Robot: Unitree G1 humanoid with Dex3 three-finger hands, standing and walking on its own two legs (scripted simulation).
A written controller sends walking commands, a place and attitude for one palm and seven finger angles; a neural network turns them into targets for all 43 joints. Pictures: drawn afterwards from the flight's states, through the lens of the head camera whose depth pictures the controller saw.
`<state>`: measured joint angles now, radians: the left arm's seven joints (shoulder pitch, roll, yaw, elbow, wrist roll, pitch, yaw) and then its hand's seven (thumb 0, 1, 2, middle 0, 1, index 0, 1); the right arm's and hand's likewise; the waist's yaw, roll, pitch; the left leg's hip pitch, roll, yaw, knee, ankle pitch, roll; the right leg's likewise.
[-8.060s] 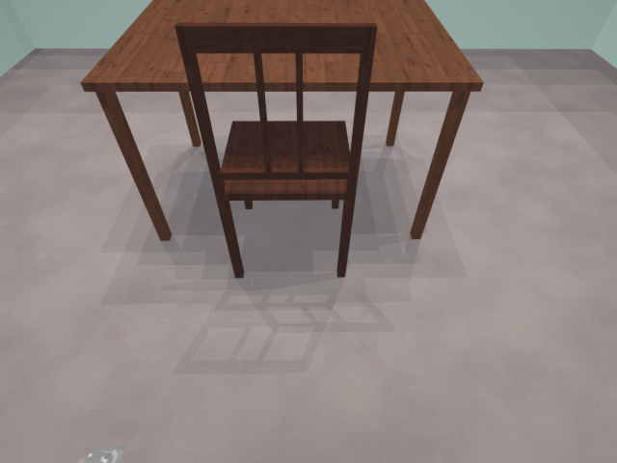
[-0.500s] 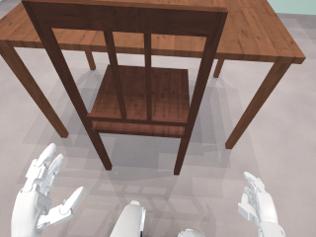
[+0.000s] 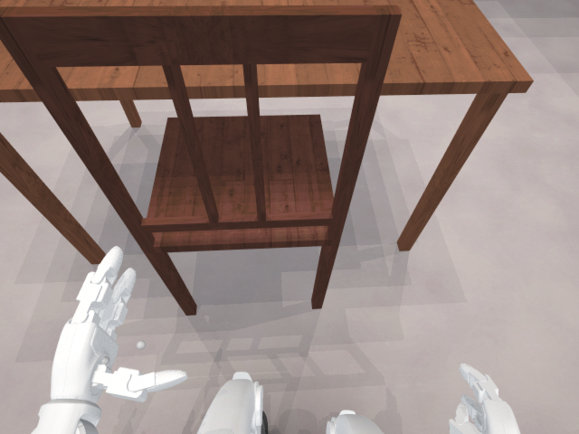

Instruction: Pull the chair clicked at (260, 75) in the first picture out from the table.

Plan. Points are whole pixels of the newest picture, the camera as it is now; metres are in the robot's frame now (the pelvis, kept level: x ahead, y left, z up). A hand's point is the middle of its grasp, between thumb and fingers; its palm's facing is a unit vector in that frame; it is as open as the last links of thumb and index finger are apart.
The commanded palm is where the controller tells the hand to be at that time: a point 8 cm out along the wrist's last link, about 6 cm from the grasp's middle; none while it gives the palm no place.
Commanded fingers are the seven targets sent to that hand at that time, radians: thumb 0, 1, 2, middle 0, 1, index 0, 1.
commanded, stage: raise the hand toward the chair's back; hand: left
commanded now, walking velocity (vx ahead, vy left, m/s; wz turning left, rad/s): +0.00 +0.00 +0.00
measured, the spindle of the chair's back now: (197, 159) +0.52 +0.18 +0.04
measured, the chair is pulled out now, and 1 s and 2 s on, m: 0.00 0.00 0.00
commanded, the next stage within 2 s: aim the fingers beside a spindle in 1.00 s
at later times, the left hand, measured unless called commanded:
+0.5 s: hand (89, 331) +0.23 +0.24 +0.07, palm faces +0.13 -0.99 -0.06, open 16.9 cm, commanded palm +0.21 +0.29 +0.06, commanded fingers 0.00 -0.50 0.30 -0.06 -0.08 -0.06 -0.08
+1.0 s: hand (106, 336) +0.22 +0.22 +0.06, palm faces +0.10 -0.99 -0.05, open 16.9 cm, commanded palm +0.20 +0.28 +0.06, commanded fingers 0.00 -0.50 0.30 -0.06 -0.08 -0.06 -0.08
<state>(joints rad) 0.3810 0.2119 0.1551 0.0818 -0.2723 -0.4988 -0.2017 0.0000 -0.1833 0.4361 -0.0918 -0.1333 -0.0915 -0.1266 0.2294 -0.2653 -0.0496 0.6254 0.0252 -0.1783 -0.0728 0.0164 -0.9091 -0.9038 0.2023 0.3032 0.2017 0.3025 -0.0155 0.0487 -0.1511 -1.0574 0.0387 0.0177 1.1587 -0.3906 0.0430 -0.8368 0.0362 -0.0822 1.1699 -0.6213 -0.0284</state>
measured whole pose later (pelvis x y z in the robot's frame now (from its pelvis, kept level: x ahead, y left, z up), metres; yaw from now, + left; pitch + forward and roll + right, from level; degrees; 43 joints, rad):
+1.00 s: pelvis -0.01 +0.02 +0.02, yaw +1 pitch +12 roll -5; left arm 0.30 0.25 0.18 0.09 -0.26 -0.39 -0.17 -0.01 -0.50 0.30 -0.06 -0.08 -0.06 -0.08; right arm 0.24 -0.25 0.02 0.56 0.03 -0.16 -0.05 0.01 -0.91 -0.90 0.20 0.30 0.20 0.30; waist -0.02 0.05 -0.13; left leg -0.96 0.03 0.01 1.08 -0.34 0.06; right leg -0.73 0.03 -0.09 1.07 -0.56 -0.01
